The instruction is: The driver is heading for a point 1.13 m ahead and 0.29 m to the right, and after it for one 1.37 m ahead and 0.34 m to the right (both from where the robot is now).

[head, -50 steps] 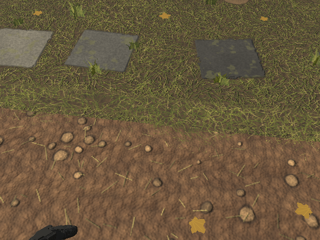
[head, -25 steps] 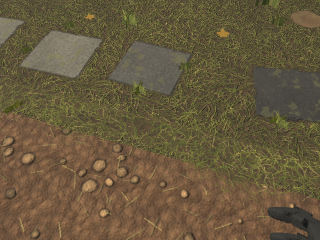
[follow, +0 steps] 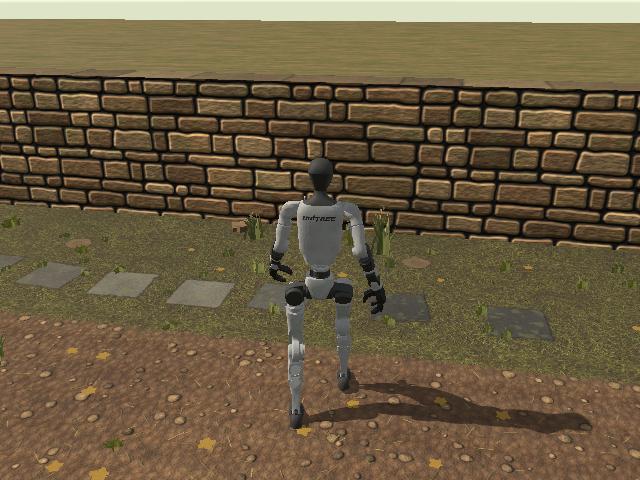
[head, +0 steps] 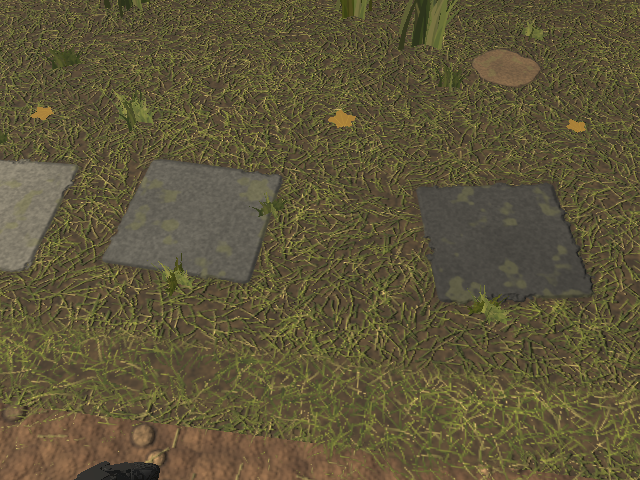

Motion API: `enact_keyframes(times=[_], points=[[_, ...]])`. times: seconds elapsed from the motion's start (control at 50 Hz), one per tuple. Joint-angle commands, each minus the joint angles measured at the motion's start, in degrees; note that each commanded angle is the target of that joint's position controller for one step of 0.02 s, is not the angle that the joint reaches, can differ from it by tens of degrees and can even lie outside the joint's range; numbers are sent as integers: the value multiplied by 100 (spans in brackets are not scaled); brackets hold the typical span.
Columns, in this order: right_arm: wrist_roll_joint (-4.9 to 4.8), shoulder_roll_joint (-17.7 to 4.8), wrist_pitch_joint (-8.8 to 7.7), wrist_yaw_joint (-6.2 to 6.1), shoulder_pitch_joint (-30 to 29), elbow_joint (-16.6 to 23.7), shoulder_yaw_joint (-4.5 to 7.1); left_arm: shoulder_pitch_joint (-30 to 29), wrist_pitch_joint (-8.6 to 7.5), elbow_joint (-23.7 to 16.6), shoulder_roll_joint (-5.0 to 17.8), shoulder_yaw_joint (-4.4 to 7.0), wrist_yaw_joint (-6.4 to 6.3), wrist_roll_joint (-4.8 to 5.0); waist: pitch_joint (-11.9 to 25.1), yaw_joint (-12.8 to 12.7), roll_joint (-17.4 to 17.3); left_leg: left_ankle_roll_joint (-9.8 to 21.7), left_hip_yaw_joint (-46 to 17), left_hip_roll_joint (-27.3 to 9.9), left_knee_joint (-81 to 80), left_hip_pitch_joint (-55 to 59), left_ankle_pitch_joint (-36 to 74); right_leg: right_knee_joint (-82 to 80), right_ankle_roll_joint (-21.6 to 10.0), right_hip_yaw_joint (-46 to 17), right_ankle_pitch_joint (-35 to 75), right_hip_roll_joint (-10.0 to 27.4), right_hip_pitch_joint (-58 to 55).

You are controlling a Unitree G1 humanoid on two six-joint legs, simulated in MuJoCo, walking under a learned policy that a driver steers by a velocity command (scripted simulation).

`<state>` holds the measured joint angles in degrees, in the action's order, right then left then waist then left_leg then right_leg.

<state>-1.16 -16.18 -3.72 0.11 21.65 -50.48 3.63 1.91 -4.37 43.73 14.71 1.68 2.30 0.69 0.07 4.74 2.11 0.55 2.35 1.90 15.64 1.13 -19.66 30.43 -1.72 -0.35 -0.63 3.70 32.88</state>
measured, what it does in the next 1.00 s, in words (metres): walks ahead, turning right: right foot, then left foot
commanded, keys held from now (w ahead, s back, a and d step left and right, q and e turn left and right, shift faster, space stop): w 0.42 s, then w+e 0.58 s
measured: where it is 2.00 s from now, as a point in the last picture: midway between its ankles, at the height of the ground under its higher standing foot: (410, 244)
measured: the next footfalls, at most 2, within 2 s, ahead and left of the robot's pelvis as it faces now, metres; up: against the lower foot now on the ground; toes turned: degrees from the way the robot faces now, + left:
right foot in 0.04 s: +0.19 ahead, -0.12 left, +0.00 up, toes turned -2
left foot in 0.58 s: +0.48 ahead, +0.12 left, +0.00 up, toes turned -1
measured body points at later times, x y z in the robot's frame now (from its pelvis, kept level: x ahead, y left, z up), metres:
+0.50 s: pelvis +0.27 -0.01 +0.01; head +0.29 -0.01 +0.45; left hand +0.26 +0.27 -0.12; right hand +0.48 -0.25 -0.09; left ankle +0.44 +0.13 -0.70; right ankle +0.16 -0.12 -0.73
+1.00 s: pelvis +0.53 -0.01 +0.00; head +0.55 -0.02 +0.45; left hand +0.77 +0.19 -0.09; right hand +0.48 -0.29 -0.13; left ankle +0.44 +0.13 -0.73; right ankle +0.66 -0.19 -0.69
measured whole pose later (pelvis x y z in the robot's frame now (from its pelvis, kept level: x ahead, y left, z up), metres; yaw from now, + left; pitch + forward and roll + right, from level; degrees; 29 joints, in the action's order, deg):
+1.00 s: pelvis +0.53 -0.01 +0.00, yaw -15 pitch +1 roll +3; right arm -0.1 -15.6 -4.5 -0.8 17.1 -52.3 4.5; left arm 6.0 -1.0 43.1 15.2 3.9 2.1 1.1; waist -1.3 4.2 1.9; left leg -0.8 14.7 -0.2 13.4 3.3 -17.4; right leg 40.3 -1.9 0.2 -0.9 6.3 37.7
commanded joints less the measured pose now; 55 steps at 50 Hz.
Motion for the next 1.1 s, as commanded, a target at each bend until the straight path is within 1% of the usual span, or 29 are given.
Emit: enact_keyframes(times=[0.02,0.04,0.06,0.08,0.1,0.12,0.14,0.16,0.24,0.36,0.46,0.52,0.54,0.56,0.58,0.6,0.62,0.64,0.66,0.7,0.74,0.8,0.88,0.96,1.0,1.04,1.06,1.08,1.1], points=[[-31,-1029,41,-65,-178,208,232,401,-124,-238,801,274,12,-21,203,-660,-695,757,-614,-1460,785,8,3900,-351,-301,282,-377,-287,-1048],[20,-830,51,-83,-151,247,151,1352,-126,30,1127,423,-41,-50,871,-1026,-527,572,-348,-1143,1966,-533,3918,-179,-521,103,-141,-104,-2512],[112,-342,-34,-63,309,438,-18,2147,-103,133,1728,563,-92,-156,1842,-1046,528,184,0,-483,4193,-2547,2048,-102,-1268,-1975,-242,1356,-4830],[83,-192,-160,-30,454,361,-82,2361,-50,231,1557,525,-75,-31,2368,-1054,1471,12,-496,145,5489,-3932,-1255,-1030,-1835,-4036,-1158,1950,-5633],[-50,-762,-251,17,16,431,65,2102,-35,171,1197,400,-79,15,1688,-1142,904,88,-888,-226,6028,-4595,-1180,-1219,-1576,-3625,-1824,1769,-5193],[-119,-803,-290,32,-460,568,69,1741,-23,89,1019,347,-103,-13,1042,-1055,579,163,-720,-518,5953,-4746,-692,-1305,-1354,-2843,-1774,1558,-4423],[-56,-736,-276,8,-701,615,65,1372,-24,49,882,301,-95,-66,557,-878,209,158,-592,-750,5576,-4566,-229,-1509,-1251,-2285,-1409,1326,-3560],[18,-711,-217,-21,-722,604,101,1127,-51,9,695,247,-82,-116,322,-682,236,146,-631,-927,5202,-4227,75,-1699,-1165,-1919,-1026,1136,-2948],[75,-406,-11,-62,-603,571,63,1068,-165,110,781,284,-88,-91,109,-380,233,-24,-591,-1055,4512,-3843,683,-2227,-1264,-1193,-200,963,-2203],[83,-210,-74,14,-1716,836,-20,1533,-107,366,972,335,-210,-24,-161,-703,104,-121,-390,-881,2465,-3864,2375,-2358,-1007,-385,203,689,-2421],[19,-248,-152,160,-2527,1130,-47,2074,21,654,1037,364,-232,54,-404,-962,99,-26,-356,-664,1571,-3818,2259,-2033,-962,-534,83,956,-3076],[25,-473,-238,215,-2276,1115,23,1986,107,683,1167,421,-278,78,-271,-689,261,125,-369,-509,1230,-3226,1691,-1545,-831,-811,520,1110,-3329],[39,-596,-261,197,-1838,997,92,1858,129,662,1192,425,-287,84,-44,-405,284,214,-239,-371,1061,-2538,1602,-1088,-735,-749,1148,987,-3253],[73,-874,-275,146,-990,742,234,1838,134,635,1028,365,-289,51,531,-34,177,375,-223,-385,1100,-1239,1675,-129,-567,-539,1504,651,-2900],[174,-1306,-270,80,55,589,356,1835,120,460,660,226,-288,-81,1485,338,-450,730,-1289,-1448,1357,532,1839,1665,-320,-228,140,212,-1777],[184,-1673,-202,82,290,464,430,2606,-3,381,32,58,-260,-1,2191,-32,-2044,1577,-3766,-2690,751,2261,806,3536,20,-93,-3127,-665,383],[131,-1076,-184,75,272,516,291,2330,-75,487,682,208,-252,138,2016,197,-1500,1494,-4072,-2566,347,2007,-65,4257,22,-735,-3293,-378,957],[112,-798,-196,45,-109,558,202,1813,-92,330,959,301,-251,219,1185,180,-1192,1219,-3171,-2393,238,1307,-37,4386,-23,-660,-2793,-125,1275],[133,-650,-206,38,-503,588,150,1553,-73,286,898,307,-281,190,774,16,-839,1077,-2545,-2180,72,551,354,4233,-12,-544,-2292,131,1095],[199,-366,-248,52,-984,564,78,1555,52,280,743,358,-294,116,273,-326,-915,941,-1620,-1847,-337,-521,986,3796,8,-585,-1732,404,574],[198,-376,-301,47,-1113,499,107,1604,196,237,496,340,-279,135,103,-479,-860,979,-1107,-1809,-633,-921,1410,3605,44,-545,-1551,476,377],[214,-562,-331,-12,-1066,372,183,1333,304,53,413,347,-275,78,-99,-525,-618,1027,-478,-1823,-818,-955,1953,3109,133,-591,-954,500,708],[197,-724,-268,-91,-980,276,229,751,260,-146,318,299,-135,54,-266,-365,-532,875,341,-1634,-888,-819,2178,1798,122,-285,151,412,584],[101,-915,-152,-121,-631,138,298,4,258,-476,277,243,4,41,-507,-89,-428,808,688,-1816,-774,-223,2278,974,-13,74,157,314,637],[33,-1006,-65,-118,-544,79,338,-157,273,-625,348,261,59,44,-554,-98,-473,724,800,-1936,-515,191,2710,762,-147,215,-242,227,657],[-28,-1167,14,-133,-639,100,387,16,295,-696,510,342,88,35,-339,-312,-634,604,967,-1963,123,421,4384,690,-356,518,-831,-74,143],[-59,-1242,60,-144,-706,121,410,385,312,-644,647,425,83,43,-81,-553,-729,537,1048,-1925,742,446,5325,684,-485,695,-1111,-309,-396],[-90,-1249,110,-147,-831,149,403,1178,317,-449,865,568,61,66,312,-1026,-657,399,1208,-1742,1816,216,5733,341,-669,833,-925,-600,-1446],[-13,-1092,99,-161,-767,191,337,2185,354,-163,1296,791,-36,80,835,-1455,-345,140,1257,-1505,3362,-850,4753,143,-911,391,-700,-589,-3161]])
